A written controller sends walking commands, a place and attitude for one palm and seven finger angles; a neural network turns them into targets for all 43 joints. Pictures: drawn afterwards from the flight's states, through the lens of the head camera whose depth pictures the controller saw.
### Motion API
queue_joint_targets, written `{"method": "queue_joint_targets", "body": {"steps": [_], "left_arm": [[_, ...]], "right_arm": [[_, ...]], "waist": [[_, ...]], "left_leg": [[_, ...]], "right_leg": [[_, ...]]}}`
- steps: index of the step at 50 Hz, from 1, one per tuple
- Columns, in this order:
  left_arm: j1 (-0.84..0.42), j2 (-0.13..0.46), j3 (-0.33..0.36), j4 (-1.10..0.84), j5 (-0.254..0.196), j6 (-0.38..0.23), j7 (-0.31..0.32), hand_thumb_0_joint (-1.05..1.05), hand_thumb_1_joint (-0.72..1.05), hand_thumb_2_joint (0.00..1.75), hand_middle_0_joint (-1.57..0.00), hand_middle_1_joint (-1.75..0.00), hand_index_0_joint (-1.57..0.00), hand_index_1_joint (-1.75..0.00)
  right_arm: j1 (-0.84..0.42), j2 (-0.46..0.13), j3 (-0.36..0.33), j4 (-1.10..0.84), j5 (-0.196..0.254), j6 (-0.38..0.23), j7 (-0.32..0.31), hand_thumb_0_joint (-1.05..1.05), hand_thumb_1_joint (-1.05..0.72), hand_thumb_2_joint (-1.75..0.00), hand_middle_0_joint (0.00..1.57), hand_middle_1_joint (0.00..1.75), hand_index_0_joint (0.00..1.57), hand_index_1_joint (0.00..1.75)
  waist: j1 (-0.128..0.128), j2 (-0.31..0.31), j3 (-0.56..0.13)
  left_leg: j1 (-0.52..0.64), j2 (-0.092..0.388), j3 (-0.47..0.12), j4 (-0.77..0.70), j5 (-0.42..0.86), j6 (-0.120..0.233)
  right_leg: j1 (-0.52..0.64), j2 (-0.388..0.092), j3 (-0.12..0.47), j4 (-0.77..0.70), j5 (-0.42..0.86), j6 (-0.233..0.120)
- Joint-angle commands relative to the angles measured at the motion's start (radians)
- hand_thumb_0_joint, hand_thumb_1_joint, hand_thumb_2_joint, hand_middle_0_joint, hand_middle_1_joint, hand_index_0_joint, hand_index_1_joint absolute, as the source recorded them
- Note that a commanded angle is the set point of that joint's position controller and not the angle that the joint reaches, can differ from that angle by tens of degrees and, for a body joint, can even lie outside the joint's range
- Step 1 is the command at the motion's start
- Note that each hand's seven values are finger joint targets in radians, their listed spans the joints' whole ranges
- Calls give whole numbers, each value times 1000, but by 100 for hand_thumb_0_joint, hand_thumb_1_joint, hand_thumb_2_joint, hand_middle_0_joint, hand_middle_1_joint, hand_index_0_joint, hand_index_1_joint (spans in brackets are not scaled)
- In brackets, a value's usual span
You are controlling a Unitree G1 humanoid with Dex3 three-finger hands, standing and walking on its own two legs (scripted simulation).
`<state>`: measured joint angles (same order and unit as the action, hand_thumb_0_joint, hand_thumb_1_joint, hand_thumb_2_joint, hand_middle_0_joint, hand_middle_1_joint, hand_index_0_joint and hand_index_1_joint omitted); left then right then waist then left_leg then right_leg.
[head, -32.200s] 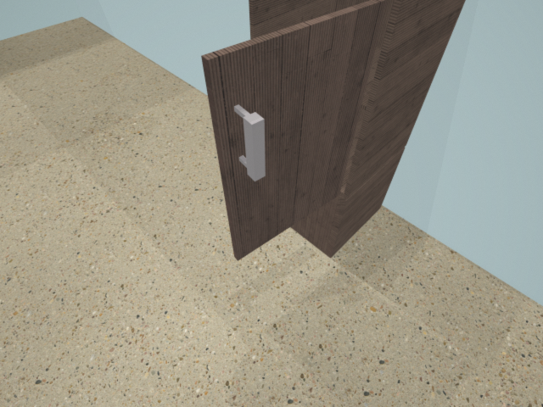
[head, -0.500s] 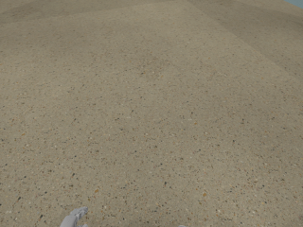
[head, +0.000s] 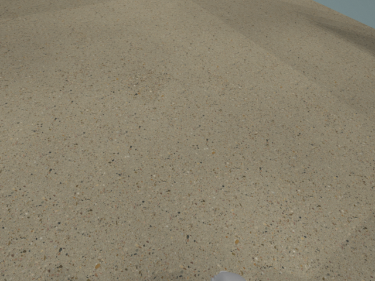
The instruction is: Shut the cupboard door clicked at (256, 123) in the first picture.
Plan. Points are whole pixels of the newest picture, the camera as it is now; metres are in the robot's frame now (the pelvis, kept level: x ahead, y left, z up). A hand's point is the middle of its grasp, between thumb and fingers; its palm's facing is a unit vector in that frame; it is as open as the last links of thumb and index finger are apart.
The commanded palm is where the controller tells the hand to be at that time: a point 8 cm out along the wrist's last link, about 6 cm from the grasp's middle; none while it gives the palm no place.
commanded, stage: turn to face it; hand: left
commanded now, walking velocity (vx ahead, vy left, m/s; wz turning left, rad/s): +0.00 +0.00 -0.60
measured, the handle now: out of the picture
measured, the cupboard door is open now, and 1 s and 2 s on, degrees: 55 55 55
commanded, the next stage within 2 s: none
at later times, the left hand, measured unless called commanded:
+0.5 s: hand (124, 260) +0.18 +0.17 -0.18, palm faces -0.30 -0.93 -0.22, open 7.4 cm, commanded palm none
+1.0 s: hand (157, 233) +0.25 +0.09 -0.16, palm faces -0.57 -0.78 -0.27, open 7.4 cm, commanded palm none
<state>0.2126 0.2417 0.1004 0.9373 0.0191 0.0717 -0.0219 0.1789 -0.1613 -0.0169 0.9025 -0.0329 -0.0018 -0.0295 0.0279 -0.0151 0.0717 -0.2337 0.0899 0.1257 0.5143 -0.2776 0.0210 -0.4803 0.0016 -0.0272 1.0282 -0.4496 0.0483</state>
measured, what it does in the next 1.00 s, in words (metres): steps on the spot, turning right: right foot, then left foot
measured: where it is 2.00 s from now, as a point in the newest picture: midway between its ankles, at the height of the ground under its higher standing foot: outside the picture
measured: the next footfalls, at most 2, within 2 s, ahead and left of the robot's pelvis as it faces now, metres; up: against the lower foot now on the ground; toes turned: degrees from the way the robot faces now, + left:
right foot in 0.22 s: +0.05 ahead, -0.15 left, +0.00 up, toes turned -14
left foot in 0.52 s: +0.14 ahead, +0.10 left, +0.00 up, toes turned -16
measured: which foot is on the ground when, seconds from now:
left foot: down 0.00-0.22, up 0.24-0.50, down 0.52-0.90, up 0.92-1.00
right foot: up 0.00-0.20, down 0.22-0.52, up 0.54-0.88, down 0.90-1.00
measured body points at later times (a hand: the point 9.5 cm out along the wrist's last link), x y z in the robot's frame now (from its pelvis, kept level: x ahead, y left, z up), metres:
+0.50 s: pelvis +0.03 +0.00 -0.01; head +0.08 +0.00 +0.43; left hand +0.20 +0.22 -0.16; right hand +0.03 -0.28 -0.14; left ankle +0.09 +0.12 -0.73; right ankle +0.01 -0.14 -0.74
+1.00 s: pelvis +0.04 +0.00 -0.01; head +0.06 -0.04 +0.43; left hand +0.28 +0.13 -0.14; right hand -0.09 -0.25 -0.16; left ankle +0.09 +0.12 -0.69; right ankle -0.04 -0.10 -0.74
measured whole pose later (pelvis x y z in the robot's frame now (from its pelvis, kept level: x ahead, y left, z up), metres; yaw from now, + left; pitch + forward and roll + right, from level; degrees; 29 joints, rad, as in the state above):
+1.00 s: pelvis +0.04 +0.00 -0.01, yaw -36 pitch +0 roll -1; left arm 0.14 0.21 0.05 0.87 0.02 0.04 -0.01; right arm 0.23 -0.27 -0.06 0.93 -0.02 0.07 -0.02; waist -0.03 0.06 0.09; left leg -0.45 0.12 0.07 1.05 -0.48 -0.07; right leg -0.28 0.00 -0.02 0.59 -0.31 -0.01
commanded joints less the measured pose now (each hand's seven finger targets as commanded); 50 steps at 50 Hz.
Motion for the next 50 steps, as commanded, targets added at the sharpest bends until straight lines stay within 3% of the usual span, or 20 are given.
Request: {"method": "queue_joint_targets", "body": {"steps": [1,7,9,10,11,12,18,24,25,26,27,32,39,42,43,44,45,46,47,50], "left_arm": [[-58,30,-1,-111,1,-19,-11,0,90,90,-20,-30,-20,-30],[-82,46,-4,-146,6,-27,-13,0,90,90,-20,-30,-20,-30],[6,77,4,-124,6,-39,-11,0,90,90,-20,-30,-20,-30],[78,145,15,-108,13,-50,-2,0,90,90,-20,-30,-20,-30],[151,249,36,-88,17,-62,12,0,90,90,-20,-30,-20,-30],[185,280,31,-77,0,-61,22,0,90,90,-20,-30,-20,-30],[-62,200,14,-157,11,-49,35,0,90,90,-20,-30,-20,-30],[-96,199,22,-154,4,-31,19,0,90,90,-20,-30,-20,-30],[-96,162,14,-161,-1,-23,17,0,90,90,-20,-30,-20,-30],[-73,96,0,-184,-13,-18,7,0,90,90,-20,-30,-20,-30],[-93,96,-2,-205,-8,-24,2,0,90,90,-20,-30,-20,-30],[-88,78,5,-149,-1,-13,-21,0,90,90,-20,-30,-20,-30],[-131,47,-10,-163,-1,-19,-21,0,90,90,-20,-30,-20,-30],[-58,69,-5,-144,0,-29,-16,0,90,90,-20,-30,-20,-30],[12,112,5,-122,4,-35,-9,0,90,90,-20,-30,-20,-30],[57,220,24,-107,14,-48,4,0,90,90,-20,-30,-20,-30],[105,274,30,-92,3,-48,17,0,90,90,-20,-30,-20,-30],[92,264,33,-97,1,-46,27,0,90,90,-20,-30,-20,-30],[29,244,33,-106,4,-47,34,0,90,90,-20,-30,-20,-30],[-94,183,14,-143,8,-47,34,0,90,90,-20,-30,-20,-30]], "right_arm": [[87,-217,-64,-35,0,-9,-11,0,-90,-90,20,30,20,30],[78,-250,-81,-36,-2,3,0,0,-90,-90,20,30,20,30],[43,-264,-83,-46,7,6,5,0,-90,-90,20,30,20,30],[46,-235,-83,-61,18,6,15,0,-90,-90,20,30,20,30],[-10,-155,-60,-113,24,6,17,0,-90,-90,20,30,20,30],[-38,-176,-50,-136,23,20,8,0,-90,-90,20,30,20,30],[16,-167,-49,-92,19,29,15,0,-90,-90,20,30,20,30],[126,-169,-48,-71,24,9,7,0,-90,-90,20,30,20,30],[153,-209,-56,-68,20,1,5,0,-90,-90,20,30,20,30],[185,-312,-72,-71,2,-10,1,0,-90,-90,20,30,20,30],[198,-354,-76,-86,-2,-9,-8,0,-90,-90,20,30,20,30],[70,-251,-51,-98,-4,-14,-15,0,-90,-90,20,30,20,30],[140,-276,-75,-47,-1,-1,-3,0,-90,-90,20,30,20,30],[106,-280,-82,-49,6,6,4,0,-90,-90,20,30,20,30],[87,-269,-84,-59,14,8,10,0,-90,-90,20,30,20,30],[74,-193,-69,-94,22,11,15,0,-90,-90,20,30,20,30],[-1,-175,-57,-134,18,24,13,0,-90,-90,20,30,20,30],[-19,-172,-54,-134,20,33,4,0,-90,-90,20,30,20,30],[-13,-176,-56,-122,20,31,0,0,-90,-90,20,30,20,30],[35,-183,-59,-83,16,27,13,0,-90,-90,20,30,20,30]], "waist": [[-58,169,-97],[-61,226,-80],[-5,175,-125],[28,29,-169],[69,-256,-173],[78,-185,-154],[-37,-136,-130],[-74,-152,-122],[-86,-24,-122],[-92,283,-126],[-98,302,-123],[-37,192,-84],[-80,236,-131],[-34,207,-142],[2,131,-161],[25,-173,-158],[63,-235,-120],[46,-177,-106],[20,-269,-97],[-46,-165,-107]], "left_leg": [[165,249,-72,-145,537,110],[145,274,-14,-69,523,81],[85,241,34,78,473,23],[-42,178,86,246,354,-32],[-329,7,112,485,-278,-89],[-374,-9,-43,620,-392,-90],[-250,-3,-96,506,-165,-108],[13,-63,-56,44,6,-91],[103,3,-147,-105,-1,-67],[164,244,-419,-235,-10,26],[86,404,-544,-283,33,126],[95,251,-171,-173,430,97],[152,279,-70,-102,492,98],[80,258,-11,6,406,35],[-17,222,24,115,288,-13],[-265,87,111,317,-94,-84],[-371,7,17,520,-373,-102],[-416,17,-87,617,-327,-96],[-455,28,-116,656,-287,-99],[-318,25,-108,573,-150,-110]], "right_leg": [[-19,-35,-35,-107,42,2],[100,-10,-90,-321,73,-26],[274,-3,-93,-524,258,-49],[446,-104,38,-598,441,-96],[586,-356,380,-647,817,-221],[514,-425,426,-639,929,-304],[270,-243,255,-659,527,-232],[124,-173,309,-586,354,-161],[27,-106,268,-506,221,-109],[-102,41,128,-278,-3,-43],[-102,38,53,-52,-171,-24],[-79,-35,23,101,-18,5],[86,-7,-66,-244,-9,-16],[260,8,-89,-514,187,-40],[398,-43,-20,-626,292,-66],[555,-284,281,-711,492,-153],[475,-414,427,-706,714,-258],[440,-385,413,-702,649,-291],[424,-349,420,-714,543,-285],[315,-244,251,-675,506,-229]]}}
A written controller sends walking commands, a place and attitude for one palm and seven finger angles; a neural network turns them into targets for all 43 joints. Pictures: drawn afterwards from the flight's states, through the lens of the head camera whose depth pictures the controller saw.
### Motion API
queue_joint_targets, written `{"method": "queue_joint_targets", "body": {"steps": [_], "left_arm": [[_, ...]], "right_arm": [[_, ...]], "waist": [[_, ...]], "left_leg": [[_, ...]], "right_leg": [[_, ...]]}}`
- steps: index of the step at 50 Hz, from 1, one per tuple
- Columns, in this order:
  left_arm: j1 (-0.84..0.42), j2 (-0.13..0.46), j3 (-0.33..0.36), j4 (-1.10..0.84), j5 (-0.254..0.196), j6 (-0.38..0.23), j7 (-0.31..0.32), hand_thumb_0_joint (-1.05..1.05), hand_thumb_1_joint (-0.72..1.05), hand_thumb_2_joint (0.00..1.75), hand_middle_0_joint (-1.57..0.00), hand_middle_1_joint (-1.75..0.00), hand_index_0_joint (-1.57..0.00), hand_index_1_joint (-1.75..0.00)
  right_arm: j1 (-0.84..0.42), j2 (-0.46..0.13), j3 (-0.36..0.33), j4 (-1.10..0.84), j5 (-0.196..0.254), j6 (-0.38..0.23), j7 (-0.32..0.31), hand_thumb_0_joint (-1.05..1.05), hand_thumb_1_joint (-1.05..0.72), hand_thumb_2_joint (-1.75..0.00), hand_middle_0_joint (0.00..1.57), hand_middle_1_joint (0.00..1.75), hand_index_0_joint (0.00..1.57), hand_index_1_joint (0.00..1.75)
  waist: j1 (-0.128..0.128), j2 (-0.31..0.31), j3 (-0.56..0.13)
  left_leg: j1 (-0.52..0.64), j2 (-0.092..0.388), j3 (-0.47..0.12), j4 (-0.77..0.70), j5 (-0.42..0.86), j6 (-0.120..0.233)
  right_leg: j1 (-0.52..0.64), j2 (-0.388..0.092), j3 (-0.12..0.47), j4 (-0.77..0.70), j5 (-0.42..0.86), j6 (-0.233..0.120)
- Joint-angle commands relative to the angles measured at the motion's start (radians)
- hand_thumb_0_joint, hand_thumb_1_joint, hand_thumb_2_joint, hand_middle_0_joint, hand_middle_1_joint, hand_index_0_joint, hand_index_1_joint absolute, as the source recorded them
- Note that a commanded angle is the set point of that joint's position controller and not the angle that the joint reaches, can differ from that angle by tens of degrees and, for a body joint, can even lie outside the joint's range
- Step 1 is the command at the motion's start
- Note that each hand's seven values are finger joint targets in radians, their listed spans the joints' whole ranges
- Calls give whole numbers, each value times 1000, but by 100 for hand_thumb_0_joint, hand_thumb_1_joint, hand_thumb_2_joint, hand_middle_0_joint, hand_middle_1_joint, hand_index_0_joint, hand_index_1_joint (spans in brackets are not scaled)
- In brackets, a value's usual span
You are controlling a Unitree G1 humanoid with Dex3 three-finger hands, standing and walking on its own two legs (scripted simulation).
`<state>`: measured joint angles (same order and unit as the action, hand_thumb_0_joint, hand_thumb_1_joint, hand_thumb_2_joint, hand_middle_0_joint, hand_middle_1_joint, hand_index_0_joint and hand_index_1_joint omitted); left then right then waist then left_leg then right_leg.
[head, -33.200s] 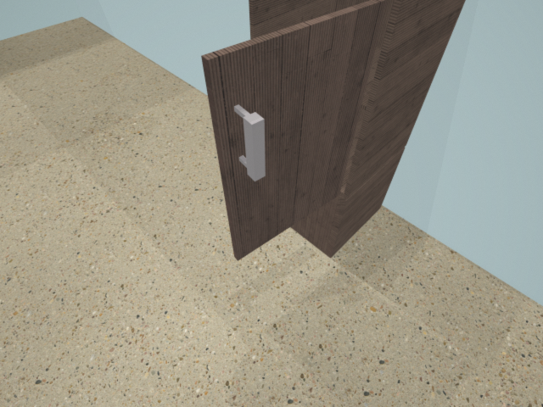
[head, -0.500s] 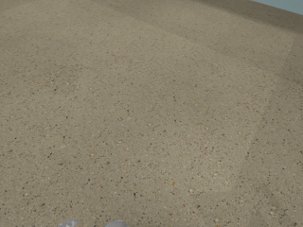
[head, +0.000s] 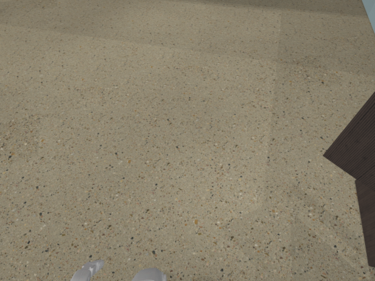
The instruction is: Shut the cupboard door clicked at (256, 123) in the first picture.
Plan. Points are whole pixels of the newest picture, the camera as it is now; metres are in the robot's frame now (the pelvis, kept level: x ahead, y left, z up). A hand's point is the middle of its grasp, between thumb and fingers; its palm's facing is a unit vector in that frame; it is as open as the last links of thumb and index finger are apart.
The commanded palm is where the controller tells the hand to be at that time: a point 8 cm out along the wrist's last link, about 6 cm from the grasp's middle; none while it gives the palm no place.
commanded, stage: turn to face it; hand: left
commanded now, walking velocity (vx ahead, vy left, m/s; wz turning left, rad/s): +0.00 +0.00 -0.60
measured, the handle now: out of the picture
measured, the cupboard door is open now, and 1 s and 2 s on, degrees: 55 55 55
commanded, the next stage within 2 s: take the last steps up to it in 1.34 s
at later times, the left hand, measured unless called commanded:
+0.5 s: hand (111, 268) +0.17 +0.20 -0.15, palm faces -0.27 -0.94 -0.19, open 7.4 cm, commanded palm none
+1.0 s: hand (134, 247) +0.22 +0.16 -0.17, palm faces -0.54 -0.81 -0.21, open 7.4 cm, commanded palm none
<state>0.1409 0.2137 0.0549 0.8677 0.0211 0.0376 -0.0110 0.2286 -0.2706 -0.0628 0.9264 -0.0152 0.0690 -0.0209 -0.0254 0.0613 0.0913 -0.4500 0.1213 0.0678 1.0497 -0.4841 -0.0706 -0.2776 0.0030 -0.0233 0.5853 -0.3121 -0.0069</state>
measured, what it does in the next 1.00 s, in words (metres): steps on the spot, turning right: left foot, then right foot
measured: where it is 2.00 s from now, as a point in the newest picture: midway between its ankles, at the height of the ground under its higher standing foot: outside the picture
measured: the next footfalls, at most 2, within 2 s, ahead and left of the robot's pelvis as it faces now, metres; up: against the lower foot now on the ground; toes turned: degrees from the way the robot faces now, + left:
left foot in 0.22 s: +0.08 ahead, +0.13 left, +0.00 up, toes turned -4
right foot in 0.62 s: -0.01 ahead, -0.13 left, +0.00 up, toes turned -26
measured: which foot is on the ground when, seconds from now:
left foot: up 0.00-0.20, down 0.22-0.60, up 0.62-0.88, down 0.90-1.00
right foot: down 0.00-0.22, up 0.24-0.60, down 0.62-0.90, up 0.92-1.00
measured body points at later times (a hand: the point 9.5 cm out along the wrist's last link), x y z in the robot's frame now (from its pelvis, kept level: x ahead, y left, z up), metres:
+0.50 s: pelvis +0.01 +0.03 +0.01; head +0.06 +0.04 +0.46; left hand +0.18 +0.25 -0.14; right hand -0.01 -0.23 -0.12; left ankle +0.04 +0.14 -0.73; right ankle -0.04 -0.11 -0.67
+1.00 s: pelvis +0.03 +0.04 +0.00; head +0.07 +0.04 +0.45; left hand +0.25 +0.20 -0.15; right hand -0.06 -0.22 -0.12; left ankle +0.10 +0.12 -0.73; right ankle -0.06 -0.07 -0.68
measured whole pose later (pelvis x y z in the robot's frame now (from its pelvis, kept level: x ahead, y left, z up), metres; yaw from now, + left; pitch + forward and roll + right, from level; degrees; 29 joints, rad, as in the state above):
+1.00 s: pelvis +0.03 +0.04 +0.00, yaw -35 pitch +0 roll -1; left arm 0.17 0.27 0.08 0.91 0.02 0.08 -0.02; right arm 0.22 -0.22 -0.02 0.86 -0.03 0.00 -0.02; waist 0.00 -0.04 0.07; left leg -0.31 0.07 0.11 0.60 -0.29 0.01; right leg -0.45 0.03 0.06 0.97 -0.48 0.03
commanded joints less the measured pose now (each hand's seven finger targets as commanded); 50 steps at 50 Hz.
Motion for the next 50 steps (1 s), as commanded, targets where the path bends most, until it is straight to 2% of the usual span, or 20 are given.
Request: {"method": "queue_joint_targets", "body": {"steps": [1,6,9,10,11,12,16,25,28,29,30,31,36,40,43,44,45,46,47,50], "left_arm": [[-18,215,59,-78,7,-13,20,0,90,90,-20,-30,-20,-30],[15,239,69,-66,10,-7,12,0,90,90,-20,-30,-20,-30],[-15,212,65,-69,-4,3,11,0,90,90,-20,-30,-20,-30],[-5,157,55,-83,-10,9,7,0,90,90,-20,-30,-20,-30],[17,106,43,-108,-17,11,-2,0,90,90,-20,-30,-20,-30],[-15,139,46,-108,-1,14,-4,0,90,90,-20,-30,-20,-30],[-3,113,53,-64,-2,20,-27,0,90,90,-20,-30,-20,-30],[-49,84,38,-81,0,18,-32,0,90,90,-20,-30,-20,-30],[40,108,45,-54,0,6,-27,0,90,90,-20,-30,-20,-30],[109,166,57,-36,5,-3,-18,0,90,90,-20,-30,-20,-30],[149,278,75,-27,13,-18,-2,0,90,90,-20,-30,-20,-30],[202,316,75,-12,-4,-16,7,0,90,90,-20,-30,-20,-30],[-11,217,56,-66,5,-15,21,0,90,90,-20,-30,-20,-30],[4,239,64,-57,11,-9,12,0,90,90,-20,-30,-20,-30],[-30,231,65,-58,-1,1,10,0,90,90,-20,-30,-20,-30],[-24,189,56,-70,-9,9,7,0,90,90,-20,-30,-20,-30],[10,125,42,-83,-17,13,-3,0,90,90,-20,-30,-20,-30],[-5,126,41,-105,-12,9,-7,0,90,90,-20,-30,-20,-30],[-32,138,47,-91,5,13,-8,0,90,90,-20,-30,-20,-30],[-2,119,51,-52,-1,16,-26,0,90,90,-20,-30,-20,-30]], "right_arm": [[-8,-63,-12,-103,-2,-41,6,0,-90,-90,20,30,20,30],[-19,-54,-8,-123,5,-50,5,0,-90,-90,20,30,20,30],[67,-78,-9,-97,8,-67,-6,0,-90,-90,20,30,20,30],[100,-138,-19,-93,1,-76,-9,0,-90,-90,20,30,20,30],[121,-234,-33,-104,-16,-79,-13,0,-90,-90,20,30,20,30],[123,-232,-32,-99,-20,-81,-20,0,-90,-90,20,30,20,30],[-2,-141,-9,-129,-20,-82,-25,0,-90,-90,20,30,20,30],[57,-165,-33,-78,-18,-68,-8,0,-90,-90,20,30,20,30],[24,-175,-40,-78,-10,-62,-2,0,-90,-90,20,30,20,30],[12,-150,-38,-91,-2,-60,4,0,-90,-90,20,30,20,30],[-20,-61,-17,-139,3,-56,11,0,-90,-90,20,30,20,30],[-72,-76,-8,-164,0,-42,4,0,-90,-90,20,30,20,30],[-25,-80,-12,-108,-2,-43,6,0,-90,-90,20,30,20,30],[-23,-58,-6,-117,5,-49,8,0,-90,-90,20,30,20,30],[91,-65,-5,-89,7,-62,-3,0,-90,-90,20,30,20,30],[117,-113,-10,-82,2,-72,-8,0,-90,-90,20,30,20,30],[127,-206,-29,-90,-11,-78,-8,0,-90,-90,20,30,20,30],[142,-248,-31,-107,-19,-77,-16,0,-90,-90,20,30,20,30],[121,-222,-26,-94,-23,-86,-19,0,-90,-90,20,30,20,30],[11,-147,-3,-120,-21,-86,-24,0,-90,-90,20,30,20,30]], "waist": [[8,-224,-128],[25,-241,-128],[-22,-209,-154],[-32,-7,-174],[-28,263,-170],[-42,211,-158],[18,102,-112],[-19,160,-118],[37,106,-148],[71,-22,-170],[96,-347,-148],[126,-291,-139],[12,-257,-138],[25,-230,-121],[-28,-231,-147],[-33,-109,-158],[-30,193,-161],[-39,214,-151],[-33,199,-131],[23,114,-96]], "left_leg": [[-60,-23,-30,-16,70,-21],[35,-81,-12,-279,68,-10],[281,-85,-15,-589,251,4],[365,61,-185,-714,240,51],[403,310,-425,-790,325,167],[351,378,-462,-789,384,227],[333,227,-120,-700,682,195],[338,257,10,-645,623,187],[239,226,74,-504,520,113],[137,168,118,-361,389,59],[-138,3,171,-131,-103,-7],[-172,-21,22,33,-173,-3],[-83,-12,-40,22,57,-19],[32,-68,-6,-243,58,-12],[223,-91,4,-527,225,-4],[333,-20,-77,-665,234,21],[389,208,-342,-763,225,108],[316,368,-454,-811,256,211],[286,351,-446,-806,346,217],[279,225,-157,-726,597,189]], "right_leg": [[81,-226,233,-232,356,-166],[66,-212,332,-205,326,-170],[-67,-148,332,-106,282,-87],[-172,-45,246,20,89,-29],[-299,64,84,261,-251,28],[-309,22,92,461,-306,36],[-288,-32,38,569,-165,61],[-114,-18,-72,197,-131,43],[99,-2,-88,-82,83,13],[230,-90,26,-193,180,-26],[339,-348,391,-276,408,-137],[246,-424,453,-268,499,-223],[88,-236,257,-236,341,-172],[31,-217,314,-221,274,-169],[-45,-173,328,-136,249,-107],[-147,-100,278,-54,138,-53],[-277,39,146,163,-118,9],[-290,38,57,377,-301,27],[-304,11,98,517,-274,33],[-282,-31,46,570,-159,50]]}}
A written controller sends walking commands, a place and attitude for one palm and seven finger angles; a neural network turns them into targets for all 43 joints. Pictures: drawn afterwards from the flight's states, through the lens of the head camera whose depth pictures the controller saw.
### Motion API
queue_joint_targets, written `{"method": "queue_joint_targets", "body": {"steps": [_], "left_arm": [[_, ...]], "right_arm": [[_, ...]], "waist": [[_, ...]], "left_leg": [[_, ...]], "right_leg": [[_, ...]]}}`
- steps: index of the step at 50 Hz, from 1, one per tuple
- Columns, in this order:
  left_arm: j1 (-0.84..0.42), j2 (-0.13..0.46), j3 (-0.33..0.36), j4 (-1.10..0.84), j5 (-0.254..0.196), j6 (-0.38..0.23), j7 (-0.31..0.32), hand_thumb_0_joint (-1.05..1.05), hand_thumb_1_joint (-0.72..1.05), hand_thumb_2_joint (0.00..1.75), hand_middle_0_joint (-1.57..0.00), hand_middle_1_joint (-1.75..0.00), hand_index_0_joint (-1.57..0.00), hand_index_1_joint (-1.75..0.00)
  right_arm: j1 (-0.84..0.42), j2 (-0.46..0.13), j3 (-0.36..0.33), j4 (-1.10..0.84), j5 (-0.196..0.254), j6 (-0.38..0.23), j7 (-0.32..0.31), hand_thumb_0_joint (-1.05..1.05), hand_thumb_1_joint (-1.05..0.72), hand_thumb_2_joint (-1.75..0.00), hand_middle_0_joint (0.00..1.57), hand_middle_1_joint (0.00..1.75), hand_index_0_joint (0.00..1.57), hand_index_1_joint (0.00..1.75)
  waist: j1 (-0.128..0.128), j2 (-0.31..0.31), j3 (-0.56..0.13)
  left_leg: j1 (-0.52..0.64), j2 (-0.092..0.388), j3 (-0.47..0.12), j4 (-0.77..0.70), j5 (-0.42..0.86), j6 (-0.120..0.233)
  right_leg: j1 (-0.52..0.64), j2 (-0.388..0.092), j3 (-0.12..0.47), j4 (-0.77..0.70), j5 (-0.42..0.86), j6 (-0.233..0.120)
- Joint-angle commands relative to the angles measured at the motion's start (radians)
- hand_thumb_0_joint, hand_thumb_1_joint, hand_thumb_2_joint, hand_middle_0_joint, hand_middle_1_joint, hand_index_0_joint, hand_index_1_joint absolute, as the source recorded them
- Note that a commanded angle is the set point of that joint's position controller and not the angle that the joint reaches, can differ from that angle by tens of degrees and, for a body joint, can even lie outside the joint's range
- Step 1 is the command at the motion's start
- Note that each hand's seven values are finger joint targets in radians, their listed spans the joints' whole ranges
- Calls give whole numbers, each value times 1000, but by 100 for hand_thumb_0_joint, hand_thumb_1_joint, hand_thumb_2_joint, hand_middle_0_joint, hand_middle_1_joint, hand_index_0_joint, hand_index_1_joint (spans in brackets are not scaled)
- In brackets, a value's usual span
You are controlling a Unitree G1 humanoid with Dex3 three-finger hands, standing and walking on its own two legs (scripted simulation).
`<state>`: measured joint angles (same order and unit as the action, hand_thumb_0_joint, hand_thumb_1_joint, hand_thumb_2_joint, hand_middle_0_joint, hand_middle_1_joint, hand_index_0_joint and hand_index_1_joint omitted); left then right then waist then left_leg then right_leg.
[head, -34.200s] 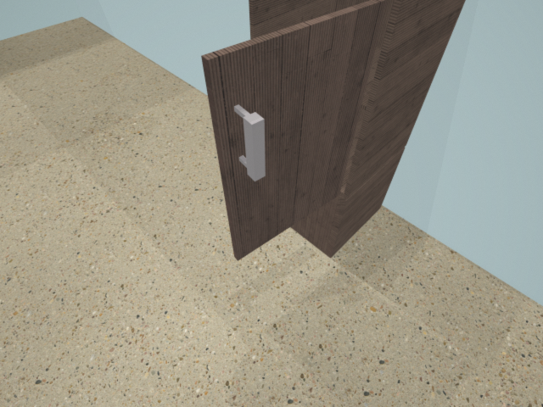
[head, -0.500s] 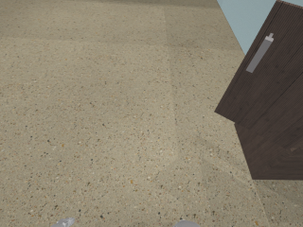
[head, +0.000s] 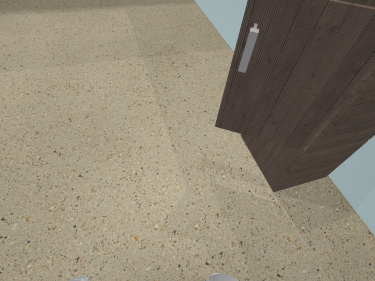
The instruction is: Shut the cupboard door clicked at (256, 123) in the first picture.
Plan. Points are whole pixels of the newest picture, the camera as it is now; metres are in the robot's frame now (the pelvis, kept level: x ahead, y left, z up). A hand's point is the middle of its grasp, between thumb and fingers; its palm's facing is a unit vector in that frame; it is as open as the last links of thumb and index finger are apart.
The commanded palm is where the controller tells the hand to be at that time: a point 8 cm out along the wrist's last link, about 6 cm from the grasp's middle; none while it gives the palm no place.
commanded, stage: turn to face it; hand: left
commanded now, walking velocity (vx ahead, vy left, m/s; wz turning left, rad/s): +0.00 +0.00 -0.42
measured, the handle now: (248, 48) +0.77 -0.15 +0.09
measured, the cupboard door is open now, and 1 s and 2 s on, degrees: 55 55 55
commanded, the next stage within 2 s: take the last steps up to it in 0.34 s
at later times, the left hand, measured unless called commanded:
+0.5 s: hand out of the picture +0.11 +0.15 -0.16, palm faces -0.17 -0.96 -0.21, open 7.4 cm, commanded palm none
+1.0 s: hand (172, 232) +0.26 +0.05 -0.16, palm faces -0.36 -0.91 -0.19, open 7.4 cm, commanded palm none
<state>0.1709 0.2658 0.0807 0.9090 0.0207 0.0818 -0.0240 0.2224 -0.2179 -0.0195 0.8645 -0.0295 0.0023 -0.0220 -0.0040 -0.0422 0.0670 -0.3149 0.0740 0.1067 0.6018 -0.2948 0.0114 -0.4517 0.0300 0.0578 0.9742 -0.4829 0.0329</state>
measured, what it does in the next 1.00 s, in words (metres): steps to the right, turning right: right foot, then left foot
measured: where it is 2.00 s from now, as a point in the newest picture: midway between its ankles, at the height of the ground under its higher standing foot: (224, 266)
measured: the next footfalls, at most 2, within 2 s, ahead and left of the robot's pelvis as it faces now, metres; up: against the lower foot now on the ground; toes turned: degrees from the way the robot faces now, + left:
right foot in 0.26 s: +0.02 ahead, -0.15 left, +0.00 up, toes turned -10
left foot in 0.56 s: +0.08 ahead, +0.09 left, +0.00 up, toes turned -6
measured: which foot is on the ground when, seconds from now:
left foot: down 0.00-0.24, up 0.26-0.54, down 0.56-0.98, up 1.00-1.00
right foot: up 0.00-0.24, down 0.26-0.56, up 0.58-0.96, down 0.98-1.00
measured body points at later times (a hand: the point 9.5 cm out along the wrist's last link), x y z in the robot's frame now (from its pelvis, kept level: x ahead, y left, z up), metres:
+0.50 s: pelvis +0.00 -0.02 +0.01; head +0.03 -0.02 +0.45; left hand +0.12 +0.20 -0.14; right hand +0.00 -0.28 -0.14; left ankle +0.03 +0.10 -0.70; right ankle -0.02 -0.14 -0.73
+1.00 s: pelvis +0.09 -0.10 -0.01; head +0.11 -0.11 +0.44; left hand +0.28 +0.09 -0.15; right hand -0.08 -0.29 -0.15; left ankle +0.04 +0.09 -0.72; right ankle +0.10 -0.23 -0.74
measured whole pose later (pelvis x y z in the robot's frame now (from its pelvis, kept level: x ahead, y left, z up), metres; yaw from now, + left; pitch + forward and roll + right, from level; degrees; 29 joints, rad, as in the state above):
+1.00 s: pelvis +0.09 -0.10 -0.01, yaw -18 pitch +1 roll +0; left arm 0.11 0.23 0.06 0.97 0.03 -0.01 -0.05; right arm 0.47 -0.18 -0.04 1.09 -0.03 -0.01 -0.01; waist -0.07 -0.01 0.05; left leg -0.14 0.18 0.14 0.62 -0.45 -0.07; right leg -0.35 -0.04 -0.07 0.54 -0.20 -0.02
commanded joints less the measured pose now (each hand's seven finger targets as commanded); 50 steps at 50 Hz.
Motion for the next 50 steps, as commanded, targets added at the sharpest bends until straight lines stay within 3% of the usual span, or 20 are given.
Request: {"method": "queue_joint_targets", "body": {"steps": [1,7,10,11,12,13,18,23,25,26,27,28,29,34,43,45,47,48,49,50], "left_arm": [[-40,53,21,-90,-3,-25,-14,0,90,90,-20,-30,-20,-30],[-57,16,2,-93,-3,-29,-9,0,90,90,-20,-30,-20,-30],[16,41,4,-64,-1,-43,-1,0,90,90,-20,-30,-20,-30],[86,92,16,-47,3,-52,6,0,90,90,-20,-30,-20,-30],[111,193,34,-31,13,-62,21,0,90,90,-20,-30,-20,-30],[148,227,30,-24,1,-62,25,0,90,90,-20,-30,-20,-30],[-22,118,13,-50,5,-68,42,0,90,90,-20,-30,-20,-30],[9,129,22,-26,10,-62,39,0,90,90,-20,-30,-20,-30],[-10,117,22,-14,3,-56,30,0,90,90,-20,-30,-20,-30],[-10,89,16,-20,-3,-51,24,0,90,90,-20,-30,-20,-30],[10,16,4,-37,-9,-47,12,0,90,90,-20,-30,-20,-30],[-39,8,-1,-78,-4,-51,5,0,90,90,-20,-30,-20,-30],[-96,41,8,-84,16,-49,-4,0,90,90,-20,-30,-20,-30],[-42,12,10,-26,12,-52,-34,0,90,90,-20,-30,-20,-30],[-137,-14,-10,-28,9,-63,-42,0,90,90,-20,-30,-20,-30],[-102,0,-5,-11,9,-73,-40,0,90,90,-20,-30,-20,-30],[73,40,8,54,10,-88,-30,0,90,90,-20,-30,-20,-30],[217,114,27,102,13,-104,-17,0,90,90,-20,-30,-20,-30],[340,207,45,143,9,-112,1,0,90,90,-20,-30,-20,-30],[318,203,38,139,-3,-108,13,0,90,90,-20,-30,-20,-30]], "right_arm": [[35,-191,-47,-50,-8,-18,-24,0,-90,-90,20,30,20,30],[85,-211,-65,5,-7,-2,-12,0,-90,-90,20,30,20,30],[69,-205,-69,15,5,6,-4,0,-90,-90,20,30,20,30],[48,-181,-69,7,13,7,2,0,-90,-90,20,30,20,30],[19,-97,-53,-30,19,9,6,0,-90,-90,20,30,20,30],[-28,-107,-46,-47,16,23,3,0,-90,-90,20,30,20,30],[32,-99,-48,29,12,28,5,0,-90,-90,20,30,20,30],[43,-64,-37,33,13,17,4,0,-90,-90,20,30,20,30],[128,-65,-33,59,6,3,-1,0,-90,-90,20,30,20,30],[178,-98,-36,75,1,-10,-5,0,-90,-90,20,30,20,30],[234,-192,-57,88,-16,-20,-10,0,-90,-90,20,30,20,30],[296,-270,-70,83,-23,-23,-21,0,-90,-90,20,30,20,30],[284,-267,-73,92,-20,-29,-24,0,-90,-90,20,30,20,30],[182,-151,-42,80,-11,-54,-24,0,-90,-90,20,30,20,30],[250,-161,-62,142,-15,-50,-8,0,-90,-90,20,30,20,30],[228,-170,-67,146,-13,-45,-5,0,-90,-90,20,30,20,30],[199,-161,-65,151,-5,-40,0,0,-90,-90,20,30,20,30],[190,-117,-56,140,9,-43,11,0,-90,-90,20,30,20,30],[134,-29,-32,93,21,-47,12,0,-90,-90,20,30,20,30],[87,-63,-37,70,17,-40,10,0,-90,-90,20,30,20,30]], "waist": [[-7,235,-84],[-35,256,-116],[4,201,-120],[38,94,-146],[50,-206,-112],[83,-169,-101],[-19,-134,-84],[-2,-122,-81],[-39,-127,-96],[-61,-39,-95],[-81,256,-86],[-113,343,-50],[-111,251,-11],[-34,188,16],[-66,237,26],[-47,230,6],[41,132,-62],[106,-35,-145],[149,-279,-181],[134,-164,-122]], "left_leg": [[173,256,-155,-259,479,106],[201,276,-84,-211,459,116],[84,239,-42,-106,357,51],[-3,185,14,4,206,-6],[-235,29,104,189,-214,-72],[-248,5,-16,370,-337,-69],[-206,17,-79,469,-129,-82],[-66,-25,-36,145,-108,-72],[90,-37,-4,-61,3,-68],[227,-7,-47,-189,-8,-55],[318,205,-343,-320,-193,14],[291,415,-616,-448,-346,121],[214,426,-624,-484,-381,134],[199,269,-215,-427,22,83],[172,267,-63,-395,111,94],[142,266,-60,-340,119,84],[53,191,2,-146,178,31],[-120,112,89,95,104,-7],[-332,-29,88,392,-357,-31],[-367,4,-34,527,-346,-9]], "right_leg": [[-88,-54,-50,139,14,17],[72,-32,-135,-195,26,-4],[294,-21,-141,-505,255,-29],[412,-117,-22,-617,360,-61],[490,-357,280,-686,538,-160],[386,-439,323,-687,589,-253],[274,-272,122,-653,558,-221],[244,-252,162,-644,404,-216],[181,-204,148,-609,171,-173],[52,-158,126,-539,13,-138],[-125,-24,18,-301,-88,-77],[-238,20,-71,-68,-140,-46],[-252,-38,10,78,-61,-54],[-210,-84,-34,121,188,-19],[-32,-76,-144,-268,231,-17],[92,-58,-161,-362,221,-30],[373,-17,-177,-513,274,-56],[612,-163,-10,-596,124,-115],[701,-399,351,-723,55,-214],[575,-444,392,-792,28,-256]]}}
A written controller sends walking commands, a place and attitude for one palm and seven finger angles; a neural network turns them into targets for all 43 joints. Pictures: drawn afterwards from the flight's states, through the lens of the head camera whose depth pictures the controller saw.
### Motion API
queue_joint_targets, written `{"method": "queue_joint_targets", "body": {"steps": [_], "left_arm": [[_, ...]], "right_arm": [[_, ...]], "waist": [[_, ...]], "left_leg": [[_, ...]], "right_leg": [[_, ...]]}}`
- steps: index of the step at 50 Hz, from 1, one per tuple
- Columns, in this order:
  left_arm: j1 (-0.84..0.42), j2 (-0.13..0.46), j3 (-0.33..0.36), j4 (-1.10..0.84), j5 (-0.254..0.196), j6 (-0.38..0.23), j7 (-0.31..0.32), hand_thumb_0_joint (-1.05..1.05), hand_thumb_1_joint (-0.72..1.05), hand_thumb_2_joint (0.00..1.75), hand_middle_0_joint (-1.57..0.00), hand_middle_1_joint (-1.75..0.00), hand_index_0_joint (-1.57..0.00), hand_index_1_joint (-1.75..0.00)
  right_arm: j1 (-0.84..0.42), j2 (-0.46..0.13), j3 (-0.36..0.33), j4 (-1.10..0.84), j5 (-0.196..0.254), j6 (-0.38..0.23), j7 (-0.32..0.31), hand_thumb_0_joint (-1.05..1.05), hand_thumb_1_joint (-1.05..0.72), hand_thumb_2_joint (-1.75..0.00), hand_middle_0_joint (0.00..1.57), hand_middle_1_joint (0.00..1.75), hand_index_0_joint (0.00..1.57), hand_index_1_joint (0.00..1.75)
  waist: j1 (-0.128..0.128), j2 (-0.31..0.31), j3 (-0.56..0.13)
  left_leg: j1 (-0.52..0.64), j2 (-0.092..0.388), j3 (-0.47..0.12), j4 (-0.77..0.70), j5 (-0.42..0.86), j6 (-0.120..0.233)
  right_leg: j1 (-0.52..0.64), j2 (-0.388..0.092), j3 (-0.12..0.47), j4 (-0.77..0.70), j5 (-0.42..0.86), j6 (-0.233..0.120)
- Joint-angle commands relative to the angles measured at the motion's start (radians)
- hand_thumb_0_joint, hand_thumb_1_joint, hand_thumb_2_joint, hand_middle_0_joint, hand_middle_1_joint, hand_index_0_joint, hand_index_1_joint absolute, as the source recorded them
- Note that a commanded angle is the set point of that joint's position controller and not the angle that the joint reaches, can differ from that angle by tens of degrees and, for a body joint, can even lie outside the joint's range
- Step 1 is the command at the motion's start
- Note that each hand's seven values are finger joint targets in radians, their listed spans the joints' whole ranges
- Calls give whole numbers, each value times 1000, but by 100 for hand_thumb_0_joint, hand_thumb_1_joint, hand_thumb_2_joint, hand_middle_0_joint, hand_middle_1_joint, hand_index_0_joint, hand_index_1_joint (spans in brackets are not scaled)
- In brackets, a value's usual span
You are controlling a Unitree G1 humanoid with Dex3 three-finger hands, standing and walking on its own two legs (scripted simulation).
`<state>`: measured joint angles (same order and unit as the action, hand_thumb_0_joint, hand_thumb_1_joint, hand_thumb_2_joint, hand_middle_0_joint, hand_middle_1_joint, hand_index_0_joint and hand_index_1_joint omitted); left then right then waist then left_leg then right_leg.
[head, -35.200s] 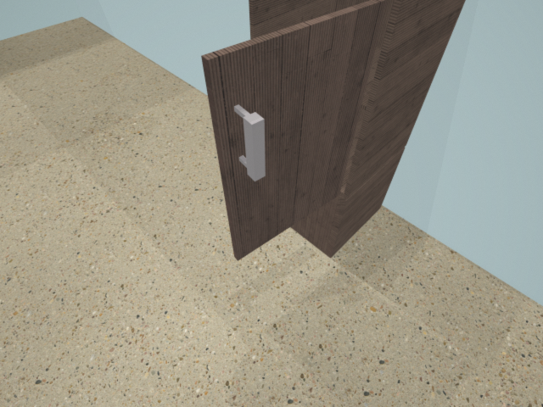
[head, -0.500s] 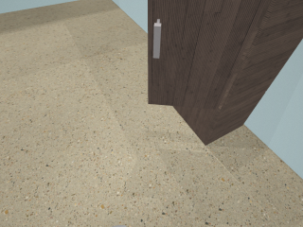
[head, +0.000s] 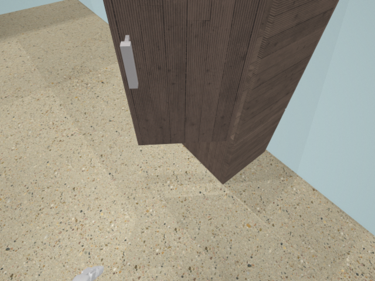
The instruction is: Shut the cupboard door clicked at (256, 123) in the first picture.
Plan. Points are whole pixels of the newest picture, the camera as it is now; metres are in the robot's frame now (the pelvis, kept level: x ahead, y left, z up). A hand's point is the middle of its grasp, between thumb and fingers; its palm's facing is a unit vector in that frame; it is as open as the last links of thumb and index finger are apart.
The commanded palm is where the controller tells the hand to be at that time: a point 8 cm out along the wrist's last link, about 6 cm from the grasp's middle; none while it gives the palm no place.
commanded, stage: take the last steps up to it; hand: left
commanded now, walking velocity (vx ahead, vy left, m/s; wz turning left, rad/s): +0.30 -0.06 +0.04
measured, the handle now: (130, 62) +0.67 +0.17 +0.10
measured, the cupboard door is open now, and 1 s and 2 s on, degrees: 55 55 55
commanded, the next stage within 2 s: come to a stop and stand still in 0.40 s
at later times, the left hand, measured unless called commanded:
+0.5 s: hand (125, 272) +0.17 +0.15 -0.16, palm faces +0.07 -0.99 -0.14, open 7.4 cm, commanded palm none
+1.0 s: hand (125, 238) +0.26 +0.17 -0.17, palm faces +0.12 -0.97 -0.21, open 7.4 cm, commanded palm none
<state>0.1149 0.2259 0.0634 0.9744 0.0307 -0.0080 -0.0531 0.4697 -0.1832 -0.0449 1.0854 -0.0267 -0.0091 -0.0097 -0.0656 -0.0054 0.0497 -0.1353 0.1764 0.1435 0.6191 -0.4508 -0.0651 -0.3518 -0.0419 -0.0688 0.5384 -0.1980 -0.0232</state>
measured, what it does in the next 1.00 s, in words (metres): walks ahead: left foot, then right foot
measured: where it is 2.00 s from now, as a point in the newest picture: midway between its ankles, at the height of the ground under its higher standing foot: outside the picture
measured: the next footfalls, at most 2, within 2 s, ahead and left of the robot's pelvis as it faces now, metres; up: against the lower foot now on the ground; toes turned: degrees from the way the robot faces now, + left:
left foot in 0.30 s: +0.20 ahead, +0.08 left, +0.00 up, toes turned +10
right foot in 0.62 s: +0.30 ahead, -0.19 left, +0.00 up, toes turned +0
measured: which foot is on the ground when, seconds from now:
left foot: up 0.00-0.28, down 0.30-0.70, up 0.72-0.98, down 1.00-1.00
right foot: down 0.00-0.32, up 0.34-0.60, down 0.62-1.00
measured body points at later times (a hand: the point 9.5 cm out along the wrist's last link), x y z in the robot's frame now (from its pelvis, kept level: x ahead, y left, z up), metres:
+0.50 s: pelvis +0.16 -0.02 +0.02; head +0.19 +0.00 +0.47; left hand +0.17 +0.20 -0.15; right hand +0.22 -0.26 -0.12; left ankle +0.16 +0.07 -0.73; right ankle +0.15 -0.16 -0.67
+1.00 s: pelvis +0.20 -0.03 +0.00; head +0.23 -0.01 +0.45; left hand +0.25 +0.22 -0.15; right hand +0.29 -0.28 -0.13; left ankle +0.19 +0.08 -0.73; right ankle +0.26 -0.19 -0.72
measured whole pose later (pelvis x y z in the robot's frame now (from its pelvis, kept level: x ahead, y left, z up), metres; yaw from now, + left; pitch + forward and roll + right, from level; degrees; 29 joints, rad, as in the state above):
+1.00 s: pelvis +0.20 -0.03 +0.00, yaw +5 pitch +0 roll -1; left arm 0.15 0.19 0.05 1.00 0.03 0.03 0.04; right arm 0.18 -0.21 -0.05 0.98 -0.01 0.03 -0.01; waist 0.00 -0.02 0.07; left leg -0.26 0.02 0.03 0.58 -0.31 -0.03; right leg -0.34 -0.09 -0.05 0.55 -0.20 0.05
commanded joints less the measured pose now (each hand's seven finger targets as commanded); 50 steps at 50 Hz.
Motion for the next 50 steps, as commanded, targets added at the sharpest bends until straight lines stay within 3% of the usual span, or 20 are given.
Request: {"method": "queue_joint_targets", "body": {"steps": [1,4,6,13,14,16,17,20,24,27,29,31,33,35,38,43,47,48,49,50], "left_arm": [[286,211,49,60,-9,-23,50,0,90,90,-20,-30,-20,-30],[124,74,11,24,-7,-32,62,0,90,90,-20,-30,-20,-30],[111,61,6,31,-3,-44,64,0,90,90,-20,-30,-20,-30],[126,70,5,65,-14,-40,57,0,90,90,-20,-30,-20,-30],[137,51,2,63,-17,-37,55,0,90,90,-20,-30,-20,-30],[157,-1,-9,19,-21,-32,48,0,90,90,-20,-30,-20,-30],[104,40,-7,5,-6,-22,54,0,90,90,-20,-30,-20,-30],[107,28,0,25,-6,-26,40,0,90,90,-20,-30,-20,-30],[136,-27,-10,40,-5,-4,40,0,90,90,-20,-30,-20,-30],[139,-44,-20,45,-7,1,48,0,90,90,-20,-30,-20,-30],[200,-18,-17,70,-10,-1,57,0,90,90,-20,-30,-20,-30],[229,100,-8,83,-5,-14,73,0,90,90,-20,-30,-20,-30],[163,146,-8,71,-11,-7,77,0,90,90,-20,-30,-20,-30],[156,136,-4,77,-14,-11,90,0,90,90,-20,-30,-20,-30],[176,154,18,72,-5,3,107,0,90,90,-20,-30,-20,-30],[105,156,35,13,4,20,110,0,90,90,-20,-30,-20,-30],[36,142,32,-18,4,29,101,0,90,90,-20,-30,-20,-30],[48,111,23,-19,-5,37,97,0,90,90,-20,-30,-20,-30],[80,45,8,-30,-15,48,93,0,90,90,-20,-30,-20,-30],[80,19,1,-42,-13,56,94,0,90,90,-20,-30,-20,-30]], "right_arm": [[-165,-87,-18,-136,13,-30,-4,0,-90,-90,20,30,20,30],[-143,-73,-18,-99,-4,-18,5,0,-90,-90,20,30,20,30],[-104,-36,-11,-87,-8,-10,12,0,-90,-90,20,30,20,30],[-102,-51,-6,-92,-6,-30,15,0,-90,-90,20,30,20,30],[-59,-85,-11,-76,-8,-38,11,0,-90,-90,20,30,20,30],[92,-240,-42,-57,-28,-39,-6,0,-90,-90,20,30,20,30],[84,-235,-38,-50,-21,-33,-21,0,-90,-90,20,30,20,30],[-81,-133,-7,-102,-7,-50,-27,0,-90,-90,20,30,20,30],[-105,-123,-10,-87,-7,-46,-23,0,-90,-90,20,30,20,30],[-147,-122,-5,-76,-3,-29,-25,0,-90,-90,20,30,20,30],[-180,-109,-2,-71,8,-16,-27,0,-90,-90,20,30,20,30],[-158,-59,6,-67,24,-8,-17,0,-90,-90,20,30,20,30],[-103,-35,2,-45,29,18,-13,0,-90,-90,20,30,20,30],[-93,-60,-6,-30,27,35,-20,0,-90,-90,20,30,20,30],[-147,-82,-17,-54,28,46,-24,0,-90,-90,20,30,20,30],[-203,-65,-21,-105,25,59,-11,0,-90,-90,20,30,20,30],[-104,-58,-18,-88,21,47,-3,0,-90,-90,20,30,20,30],[-90,-82,-17,-80,18,37,-1,0,-90,-90,20,30,20,30],[-113,-152,-25,-103,8,22,-2,0,-90,-90,20,30,20,30],[-162,-197,-28,-133,-2,22,-10,0,-90,-90,20,30,20,30]], "waist": [[153,-240,-81],[55,-129,-12],[20,-97,-19],[-8,-66,10],[-22,4,-20],[-65,303,-50],[-66,280,-37],[25,88,-1],[41,126,-63],[59,152,-31],[100,107,-50],[96,-62,-66],[52,-73,-66],[64,-266,-103],[112,-204,-141],[98,-196,-153],[30,-195,-129],[25,-98,-111],[42,176,-82],[42,269,-24]], "left_leg": [[-570,-73,-101,588,-104,70],[-451,-30,-111,496,45,54],[-361,-47,-76,363,82,45],[-67,-114,-15,-71,265,50],[44,-97,-65,-122,275,62],[209,264,-587,-358,203,243],[180,291,-625,-409,230,256],[51,196,-362,-378,494,244],[34,109,-151,-344,592,219],[-30,78,-108,-290,641,203],[-87,17,-71,-201,573,136],[-190,-97,-48,-141,203,50],[-103,-126,-48,-121,132,39],[-115,-126,-47,-22,32,25],[-263,-152,-105,237,-130,19],[-261,-164,-143,292,-75,11],[-45,-161,-99,-78,174,22],[58,-134,-118,-205,266,28],[-3,48,-350,-337,286,83],[-178,170,-461,-422,211,159]], "right_leg": [[408,-342,519,-369,-328,-219],[195,-244,229,-351,-126,-184],[134,-211,140,-347,-12,-174],[62,-161,114,-242,-78,-137],[13,-122,93,-131,-77,-110],[-241,61,-46,343,-358,-22],[-300,34,53,537,-366,-18],[-258,-44,89,580,-197,4],[-98,-26,22,311,-140,23],[34,8,-19,116,-64,32],[198,12,-10,-83,149,40],[296,-173,226,-138,510,-28],[213,-253,236,-132,584,-81],[267,-268,236,-133,804,-112],[384,-341,276,-102,1024,-191],[287,-308,197,-134,751,-176],[98,-232,162,-113,282,-89],[-6,-175,139,-59,71,-42],[-67,-47,64,52,-190,29],[-15,6,53,166,-317,53]]}}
